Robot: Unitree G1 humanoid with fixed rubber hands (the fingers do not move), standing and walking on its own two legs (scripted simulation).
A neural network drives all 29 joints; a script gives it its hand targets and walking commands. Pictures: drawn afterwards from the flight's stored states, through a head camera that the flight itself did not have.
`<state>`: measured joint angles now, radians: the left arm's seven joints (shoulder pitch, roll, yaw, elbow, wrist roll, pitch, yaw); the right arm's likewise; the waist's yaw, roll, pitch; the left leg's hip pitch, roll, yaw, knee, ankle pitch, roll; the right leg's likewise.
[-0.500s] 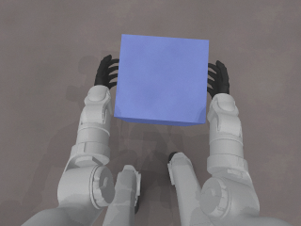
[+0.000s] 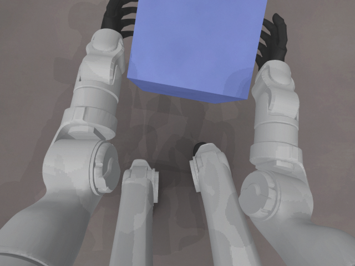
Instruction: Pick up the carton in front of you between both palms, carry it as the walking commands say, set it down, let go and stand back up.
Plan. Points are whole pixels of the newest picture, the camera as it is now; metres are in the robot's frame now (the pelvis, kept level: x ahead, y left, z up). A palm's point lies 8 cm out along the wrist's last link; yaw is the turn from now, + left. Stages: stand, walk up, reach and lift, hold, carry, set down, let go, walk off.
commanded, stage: set down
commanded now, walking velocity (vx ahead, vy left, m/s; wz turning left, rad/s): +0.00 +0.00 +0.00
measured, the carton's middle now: (190, 49) +0.52 -0.10 -0.19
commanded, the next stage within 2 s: none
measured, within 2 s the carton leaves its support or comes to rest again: rests again in 1.26 s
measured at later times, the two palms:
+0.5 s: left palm (136, 38) +0.59 +0.02 -0.26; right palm (249, 69) +0.47 -0.25 -0.26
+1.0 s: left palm (137, 46) +0.58 +0.03 -0.30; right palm (248, 70) +0.47 -0.26 -0.28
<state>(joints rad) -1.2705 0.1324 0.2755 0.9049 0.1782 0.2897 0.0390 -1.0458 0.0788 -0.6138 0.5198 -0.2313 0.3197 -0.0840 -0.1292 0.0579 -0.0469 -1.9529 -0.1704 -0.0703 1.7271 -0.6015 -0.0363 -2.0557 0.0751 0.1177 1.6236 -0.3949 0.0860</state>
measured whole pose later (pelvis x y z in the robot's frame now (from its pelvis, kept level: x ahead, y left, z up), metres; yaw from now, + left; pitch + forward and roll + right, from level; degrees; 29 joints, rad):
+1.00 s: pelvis -0.01 +0.01 -0.11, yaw -1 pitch +43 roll -6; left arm -1.71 0.34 -0.08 1.23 0.04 0.26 0.07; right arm -1.39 -0.07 -0.67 0.81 -0.14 0.26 -0.05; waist -0.25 0.03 0.34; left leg -2.21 -0.19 -0.07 2.15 -0.67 -0.01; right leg -2.26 0.01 0.04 2.00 -0.48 0.10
